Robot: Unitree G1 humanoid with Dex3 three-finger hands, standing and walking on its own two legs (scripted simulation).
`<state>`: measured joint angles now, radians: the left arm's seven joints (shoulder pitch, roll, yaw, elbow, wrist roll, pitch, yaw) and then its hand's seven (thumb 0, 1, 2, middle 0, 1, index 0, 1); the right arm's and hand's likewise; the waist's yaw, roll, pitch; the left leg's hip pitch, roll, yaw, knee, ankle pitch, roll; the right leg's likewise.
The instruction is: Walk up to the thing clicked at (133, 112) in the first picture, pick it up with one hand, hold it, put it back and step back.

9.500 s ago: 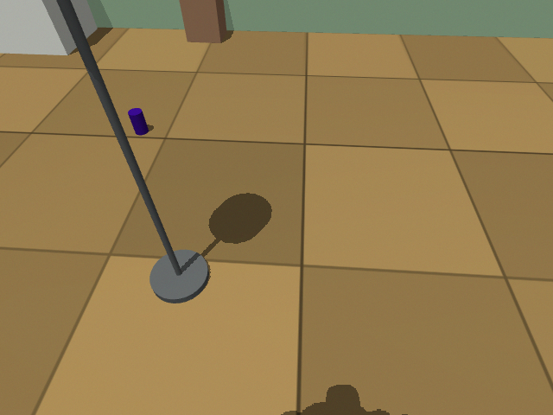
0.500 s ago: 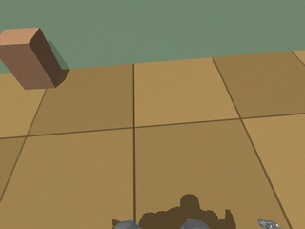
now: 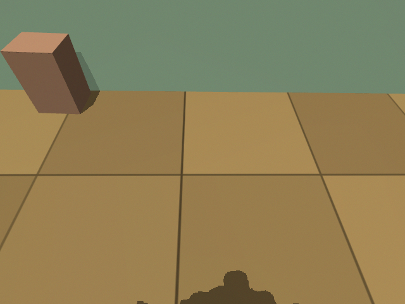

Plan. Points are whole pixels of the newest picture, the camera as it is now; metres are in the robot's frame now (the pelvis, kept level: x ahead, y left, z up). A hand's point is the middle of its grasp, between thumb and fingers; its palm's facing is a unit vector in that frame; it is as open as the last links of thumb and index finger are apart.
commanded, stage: walk up
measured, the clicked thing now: out of the picture +0.13 +1.13 -0.68
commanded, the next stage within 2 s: stand in 0.46 s
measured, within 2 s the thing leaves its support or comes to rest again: neither
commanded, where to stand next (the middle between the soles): +0.07 +0.00 m, yaw -2 degrees
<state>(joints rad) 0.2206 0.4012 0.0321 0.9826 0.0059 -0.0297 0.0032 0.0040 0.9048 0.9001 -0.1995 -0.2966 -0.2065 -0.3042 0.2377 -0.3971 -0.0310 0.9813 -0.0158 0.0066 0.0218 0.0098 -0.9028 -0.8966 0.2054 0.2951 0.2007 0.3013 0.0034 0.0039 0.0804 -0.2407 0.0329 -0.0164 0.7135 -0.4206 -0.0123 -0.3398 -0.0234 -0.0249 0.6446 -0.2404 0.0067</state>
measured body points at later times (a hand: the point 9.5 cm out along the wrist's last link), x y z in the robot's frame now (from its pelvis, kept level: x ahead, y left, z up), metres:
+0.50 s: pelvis +0.01 +0.00 +0.02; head +0.02 -0.02 +0.47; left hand +0.10 +0.30 -0.10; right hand +0.10 -0.31 -0.11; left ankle -0.02 +0.13 -0.72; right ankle +0.06 -0.14 -0.72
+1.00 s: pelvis +0.00 -0.02 +0.03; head +0.02 -0.03 +0.48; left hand +0.09 +0.28 -0.10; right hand +0.06 -0.33 -0.11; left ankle -0.02 +0.13 -0.72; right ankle +0.06 -0.14 -0.72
